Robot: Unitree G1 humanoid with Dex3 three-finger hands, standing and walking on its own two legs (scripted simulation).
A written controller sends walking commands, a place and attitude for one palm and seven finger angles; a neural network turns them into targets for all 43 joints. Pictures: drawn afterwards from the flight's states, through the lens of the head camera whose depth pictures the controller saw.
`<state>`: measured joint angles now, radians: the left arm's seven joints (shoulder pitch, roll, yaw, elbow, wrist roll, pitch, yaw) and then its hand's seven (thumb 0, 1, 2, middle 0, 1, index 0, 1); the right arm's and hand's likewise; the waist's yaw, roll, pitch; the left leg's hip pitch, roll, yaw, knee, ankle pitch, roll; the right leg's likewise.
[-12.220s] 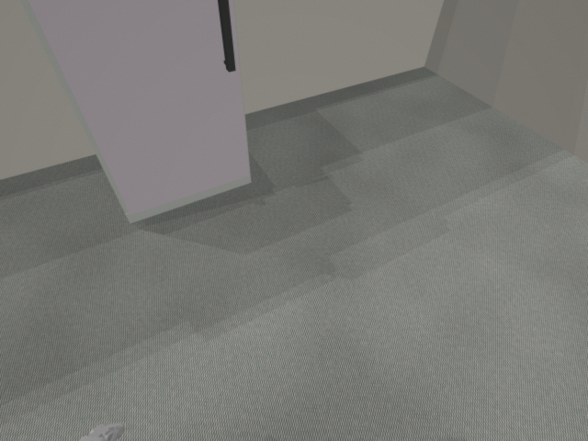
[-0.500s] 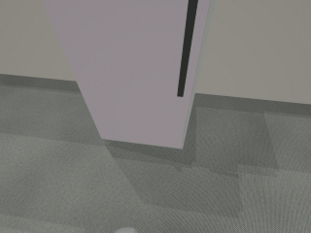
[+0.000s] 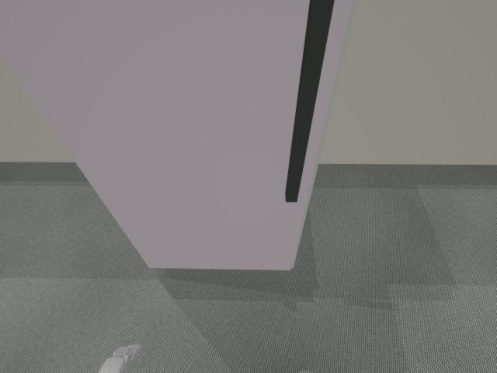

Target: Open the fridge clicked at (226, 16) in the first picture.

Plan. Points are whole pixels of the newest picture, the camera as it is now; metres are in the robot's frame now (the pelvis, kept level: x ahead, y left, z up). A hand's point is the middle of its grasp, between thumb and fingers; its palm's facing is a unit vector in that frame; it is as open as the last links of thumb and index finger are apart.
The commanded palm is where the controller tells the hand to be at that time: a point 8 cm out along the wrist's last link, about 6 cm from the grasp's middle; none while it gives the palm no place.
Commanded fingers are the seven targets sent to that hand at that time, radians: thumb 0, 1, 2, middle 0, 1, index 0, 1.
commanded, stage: shuffle to correct the standing spot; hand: right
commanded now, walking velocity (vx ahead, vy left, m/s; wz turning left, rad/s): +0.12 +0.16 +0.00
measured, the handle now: (301, 116) +0.52 -0.07 +0.12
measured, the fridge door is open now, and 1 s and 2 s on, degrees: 0 0 0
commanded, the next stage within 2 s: come to a stop and stand still in 0.16 s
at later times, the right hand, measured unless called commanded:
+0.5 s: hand (306, 357) +0.18 -0.09 -0.15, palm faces +0.01 +0.97 -0.24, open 7.4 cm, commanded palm none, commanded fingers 0.00 -0.90 -0.90 0.20 0.30 0.20 0.30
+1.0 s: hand out of the picture +0.10 -0.15 -0.16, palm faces +0.05 +0.97 -0.22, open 7.4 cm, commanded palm none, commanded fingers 0.00 -0.90 -0.90 0.20 0.30 0.20 0.30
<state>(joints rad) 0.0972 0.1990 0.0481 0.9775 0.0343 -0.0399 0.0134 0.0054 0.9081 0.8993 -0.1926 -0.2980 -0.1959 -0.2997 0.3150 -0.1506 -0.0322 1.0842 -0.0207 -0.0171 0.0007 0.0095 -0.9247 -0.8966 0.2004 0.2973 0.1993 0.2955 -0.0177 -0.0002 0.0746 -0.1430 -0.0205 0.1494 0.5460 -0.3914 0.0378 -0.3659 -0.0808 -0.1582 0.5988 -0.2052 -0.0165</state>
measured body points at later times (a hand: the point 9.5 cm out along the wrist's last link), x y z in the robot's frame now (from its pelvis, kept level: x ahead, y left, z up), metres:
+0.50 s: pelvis +0.10 +0.09 +0.00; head +0.15 +0.12 +0.45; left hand +0.11 +0.36 -0.16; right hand +0.18 -0.14 -0.14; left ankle +0.13 +0.21 -0.73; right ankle +0.06 -0.04 -0.67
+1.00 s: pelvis +0.07 +0.04 +0.01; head +0.10 +0.03 +0.46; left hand +0.14 +0.27 -0.13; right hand +0.10 -0.20 -0.14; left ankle +0.04 +0.17 -0.69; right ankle +0.09 -0.05 -0.73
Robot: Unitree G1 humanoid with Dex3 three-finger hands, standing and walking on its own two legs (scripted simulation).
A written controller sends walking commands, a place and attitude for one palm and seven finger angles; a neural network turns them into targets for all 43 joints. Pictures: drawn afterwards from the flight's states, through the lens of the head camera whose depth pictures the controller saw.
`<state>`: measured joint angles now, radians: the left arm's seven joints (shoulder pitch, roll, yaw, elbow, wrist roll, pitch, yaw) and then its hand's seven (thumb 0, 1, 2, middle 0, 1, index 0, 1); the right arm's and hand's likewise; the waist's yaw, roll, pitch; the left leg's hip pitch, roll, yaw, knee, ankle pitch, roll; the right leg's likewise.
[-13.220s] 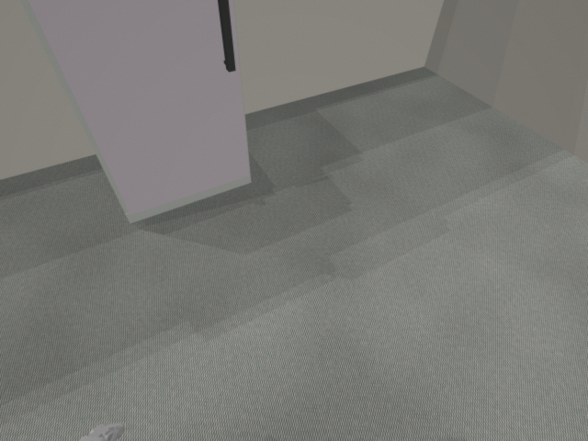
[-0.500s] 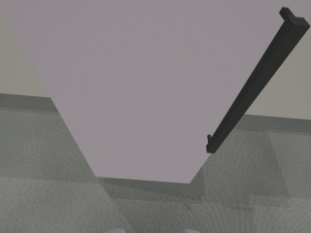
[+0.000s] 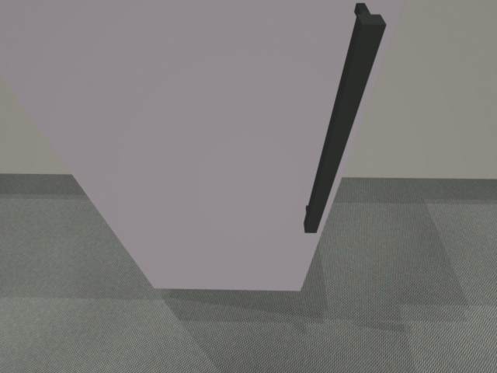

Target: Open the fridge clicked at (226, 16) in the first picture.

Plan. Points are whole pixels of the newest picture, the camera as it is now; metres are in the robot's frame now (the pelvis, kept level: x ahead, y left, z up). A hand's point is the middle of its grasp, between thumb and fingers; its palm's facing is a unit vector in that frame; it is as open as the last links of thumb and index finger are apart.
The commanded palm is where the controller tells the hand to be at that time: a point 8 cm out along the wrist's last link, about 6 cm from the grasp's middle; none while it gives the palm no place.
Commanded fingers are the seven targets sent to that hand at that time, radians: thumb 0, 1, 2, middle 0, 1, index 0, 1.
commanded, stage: come to a stop and stand still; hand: right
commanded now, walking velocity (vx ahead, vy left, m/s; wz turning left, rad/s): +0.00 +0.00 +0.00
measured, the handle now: (328, 150) +0.45 -0.12 +0.10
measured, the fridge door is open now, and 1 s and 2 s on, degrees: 0 0 0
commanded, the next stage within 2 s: look again from close up in 0.78 s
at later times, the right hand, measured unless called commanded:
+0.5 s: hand out of the picture -0.02 -0.17 -0.18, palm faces -0.01 +0.98 -0.20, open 7.3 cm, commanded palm none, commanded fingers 0.00 -0.90 -0.90 0.20 0.30 0.20 0.30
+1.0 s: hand out of the picture -0.02 -0.18 -0.18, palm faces -0.01 +0.98 -0.18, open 7.4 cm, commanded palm none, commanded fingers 0.00 -0.90 -0.90 0.20 0.30 0.20 0.30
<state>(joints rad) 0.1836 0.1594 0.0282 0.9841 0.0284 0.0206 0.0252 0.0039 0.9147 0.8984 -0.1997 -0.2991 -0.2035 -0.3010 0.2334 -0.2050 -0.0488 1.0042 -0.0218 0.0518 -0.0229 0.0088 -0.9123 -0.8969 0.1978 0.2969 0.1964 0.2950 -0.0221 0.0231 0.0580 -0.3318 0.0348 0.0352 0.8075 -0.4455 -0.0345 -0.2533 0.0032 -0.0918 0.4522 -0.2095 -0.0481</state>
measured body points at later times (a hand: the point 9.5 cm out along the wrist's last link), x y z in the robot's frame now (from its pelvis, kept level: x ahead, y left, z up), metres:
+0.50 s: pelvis -0.03 +0.00 -0.01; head -0.02 +0.01 +0.44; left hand -0.06 +0.22 -0.17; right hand -0.01 -0.22 -0.16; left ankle -0.04 +0.11 -0.74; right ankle +0.02 -0.09 -0.74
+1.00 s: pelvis -0.02 -0.01 +0.00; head -0.01 -0.01 +0.45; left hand +0.01 +0.23 -0.15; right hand -0.01 -0.23 -0.16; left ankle -0.04 +0.11 -0.74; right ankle +0.02 -0.09 -0.74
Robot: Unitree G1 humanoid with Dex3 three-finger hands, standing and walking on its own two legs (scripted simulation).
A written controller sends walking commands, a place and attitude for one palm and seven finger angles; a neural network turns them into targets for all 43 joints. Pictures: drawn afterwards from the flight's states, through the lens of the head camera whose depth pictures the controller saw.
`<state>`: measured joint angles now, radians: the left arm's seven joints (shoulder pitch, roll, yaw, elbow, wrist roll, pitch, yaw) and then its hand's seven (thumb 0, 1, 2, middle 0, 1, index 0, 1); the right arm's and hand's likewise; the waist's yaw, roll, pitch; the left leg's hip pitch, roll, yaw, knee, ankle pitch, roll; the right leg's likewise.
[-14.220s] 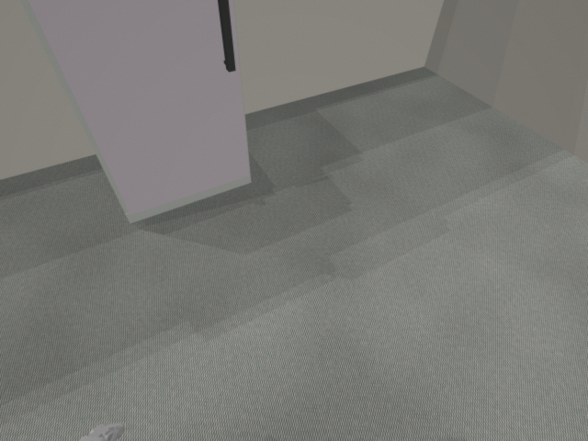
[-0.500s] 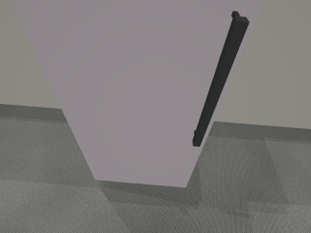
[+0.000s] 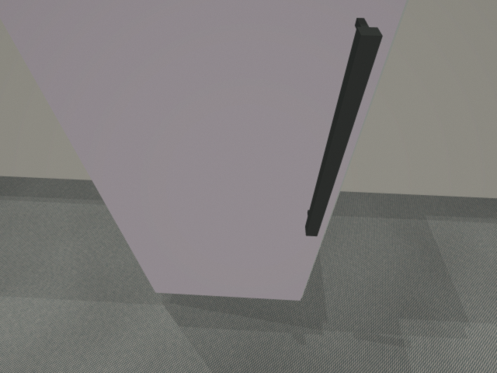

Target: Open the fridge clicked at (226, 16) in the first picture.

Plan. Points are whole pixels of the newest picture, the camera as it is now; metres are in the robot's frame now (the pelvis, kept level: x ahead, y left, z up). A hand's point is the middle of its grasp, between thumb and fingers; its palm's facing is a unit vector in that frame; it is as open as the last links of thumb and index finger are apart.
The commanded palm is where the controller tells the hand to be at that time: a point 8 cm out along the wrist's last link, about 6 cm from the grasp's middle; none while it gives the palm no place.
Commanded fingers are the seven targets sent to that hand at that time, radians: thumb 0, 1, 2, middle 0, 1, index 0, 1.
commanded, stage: look again from close up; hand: right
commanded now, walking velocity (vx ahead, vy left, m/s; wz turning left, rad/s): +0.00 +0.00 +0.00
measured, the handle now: (329, 154) +0.47 -0.12 +0.10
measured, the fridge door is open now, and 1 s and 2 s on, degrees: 0 0 0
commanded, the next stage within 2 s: raise the hand to about handle height in 0.64 s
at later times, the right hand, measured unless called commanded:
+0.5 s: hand out of the picture +0.03 -0.20 -0.17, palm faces -0.01 +0.97 -0.23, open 7.4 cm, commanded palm none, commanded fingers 0.00 -0.90 -0.90 0.20 0.30 0.20 0.30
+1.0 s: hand (379, 324) +0.21 -0.18 +0.00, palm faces +0.08 +0.99 -0.06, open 7.8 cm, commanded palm +0.13 -0.25 -0.05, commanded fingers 0.00 -0.57 -0.76 0.22 0.51 0.22 0.51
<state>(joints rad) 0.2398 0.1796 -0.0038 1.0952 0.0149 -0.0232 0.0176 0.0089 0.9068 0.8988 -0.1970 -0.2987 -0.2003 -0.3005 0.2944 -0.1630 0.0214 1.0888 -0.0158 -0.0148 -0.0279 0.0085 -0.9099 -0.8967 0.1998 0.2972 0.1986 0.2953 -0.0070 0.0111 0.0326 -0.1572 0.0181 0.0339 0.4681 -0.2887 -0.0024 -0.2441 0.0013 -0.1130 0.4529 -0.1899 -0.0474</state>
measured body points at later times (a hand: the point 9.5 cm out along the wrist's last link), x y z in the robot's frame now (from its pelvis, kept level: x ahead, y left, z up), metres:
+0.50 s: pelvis +0.01 +0.00 +0.00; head +0.02 +0.00 +0.45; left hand +0.05 +0.25 -0.15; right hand +0.03 -0.25 -0.15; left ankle -0.02 +0.12 -0.74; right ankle +0.04 -0.09 -0.74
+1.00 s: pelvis -0.01 +0.02 -0.04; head +0.01 +0.02 +0.41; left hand +0.16 +0.27 -0.12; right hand +0.20 -0.24 +0.00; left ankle -0.02 +0.12 -0.74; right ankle +0.04 -0.09 -0.74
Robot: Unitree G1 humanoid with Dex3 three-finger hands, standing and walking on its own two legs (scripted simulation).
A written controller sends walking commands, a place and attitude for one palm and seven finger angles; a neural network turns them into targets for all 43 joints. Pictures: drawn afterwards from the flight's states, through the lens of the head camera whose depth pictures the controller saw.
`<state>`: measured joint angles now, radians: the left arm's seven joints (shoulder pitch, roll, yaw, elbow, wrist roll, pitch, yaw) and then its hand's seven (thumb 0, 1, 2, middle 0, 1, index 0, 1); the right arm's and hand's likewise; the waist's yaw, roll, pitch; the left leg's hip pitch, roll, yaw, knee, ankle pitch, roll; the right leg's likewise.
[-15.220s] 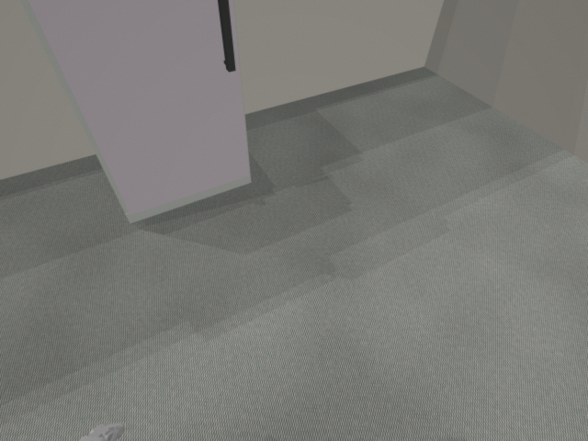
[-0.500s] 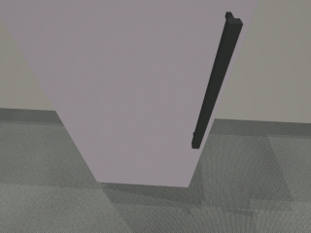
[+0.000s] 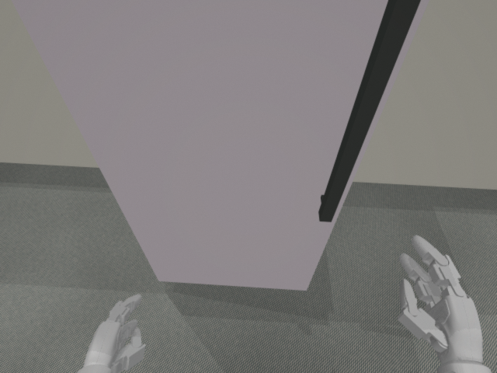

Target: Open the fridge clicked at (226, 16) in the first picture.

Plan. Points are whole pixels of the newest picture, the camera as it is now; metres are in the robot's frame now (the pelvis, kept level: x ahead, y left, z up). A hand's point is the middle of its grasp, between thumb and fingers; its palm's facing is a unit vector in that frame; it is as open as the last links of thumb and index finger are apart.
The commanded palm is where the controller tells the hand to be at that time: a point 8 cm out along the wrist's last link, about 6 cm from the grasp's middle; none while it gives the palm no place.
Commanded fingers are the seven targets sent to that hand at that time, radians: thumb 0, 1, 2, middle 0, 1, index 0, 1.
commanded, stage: raise the hand to about handle height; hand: right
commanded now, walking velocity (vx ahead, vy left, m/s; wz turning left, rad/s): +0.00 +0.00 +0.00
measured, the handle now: (350, 132) +0.49 -0.13 +0.14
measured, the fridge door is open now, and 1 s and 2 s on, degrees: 0 0 0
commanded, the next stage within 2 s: move the hooked fingers beside the handle in 1.84 s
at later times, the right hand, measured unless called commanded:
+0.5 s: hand (431, 324) +0.22 -0.23 +0.03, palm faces +0.01 +1.00 -0.05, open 10.6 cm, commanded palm +0.18 -0.29 +0.03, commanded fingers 0.00 0.01 -0.51 0.27 0.88 0.27 0.88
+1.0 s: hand (481, 304) +0.23 -0.29 +0.07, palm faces +0.02 +1.00 -0.04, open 13.4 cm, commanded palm +0.21 -0.34 +0.08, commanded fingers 0.00 0.50 -0.30 0.30 1.20 0.30 1.20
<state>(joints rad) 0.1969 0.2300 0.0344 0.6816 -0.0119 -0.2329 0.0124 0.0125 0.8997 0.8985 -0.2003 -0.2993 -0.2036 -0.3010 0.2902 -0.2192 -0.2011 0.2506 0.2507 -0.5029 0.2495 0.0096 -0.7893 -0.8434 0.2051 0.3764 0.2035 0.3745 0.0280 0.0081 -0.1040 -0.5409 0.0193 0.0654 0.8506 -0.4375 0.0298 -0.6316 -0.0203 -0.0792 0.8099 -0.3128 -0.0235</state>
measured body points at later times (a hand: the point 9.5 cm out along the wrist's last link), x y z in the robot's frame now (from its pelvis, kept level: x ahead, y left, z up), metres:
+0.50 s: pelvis -0.01 +0.01 -0.02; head +0.04 +0.01 +0.43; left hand +0.15 +0.24 -0.11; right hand +0.21 -0.29 +0.04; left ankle -0.01 +0.10 -0.70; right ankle +0.05 -0.11 -0.70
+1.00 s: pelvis +0.00 -0.03 +0.00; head +0.03 -0.05 +0.45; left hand +0.19 +0.20 -0.06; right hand +0.23 -0.34 +0.07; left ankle -0.01 +0.10 -0.70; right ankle +0.05 -0.11 -0.70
